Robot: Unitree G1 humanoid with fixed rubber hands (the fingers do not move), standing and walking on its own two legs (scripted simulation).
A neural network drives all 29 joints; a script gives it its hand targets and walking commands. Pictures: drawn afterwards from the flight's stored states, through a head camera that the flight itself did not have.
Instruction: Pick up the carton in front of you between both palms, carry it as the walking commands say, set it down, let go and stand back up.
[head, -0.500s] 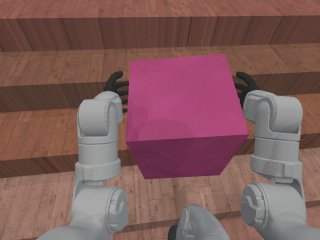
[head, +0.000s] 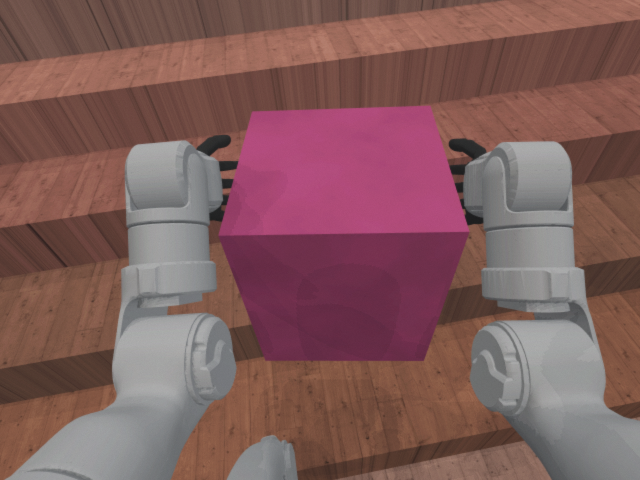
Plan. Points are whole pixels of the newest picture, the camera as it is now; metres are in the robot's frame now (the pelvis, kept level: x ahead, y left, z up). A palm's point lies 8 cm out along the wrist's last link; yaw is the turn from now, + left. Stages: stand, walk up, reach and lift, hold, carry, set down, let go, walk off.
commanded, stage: carry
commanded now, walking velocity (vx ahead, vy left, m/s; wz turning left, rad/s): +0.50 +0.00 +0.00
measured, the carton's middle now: (342, 242) +0.38 -0.04 +0.12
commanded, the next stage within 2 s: none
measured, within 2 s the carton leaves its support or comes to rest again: neither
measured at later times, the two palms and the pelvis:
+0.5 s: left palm out of the picture +0.64 +0.17 +0.33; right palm out of the picture +0.65 -0.13 +0.34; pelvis +0.27 +0.00 +0.16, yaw -1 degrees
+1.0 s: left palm out of the picture +0.94 +0.21 +0.53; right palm out of the picture +0.92 -0.08 +0.52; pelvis +0.55 +0.10 +0.34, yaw +0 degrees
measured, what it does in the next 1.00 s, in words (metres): climbs: right foot 0.17 m higher, then left foot 0.17 m higher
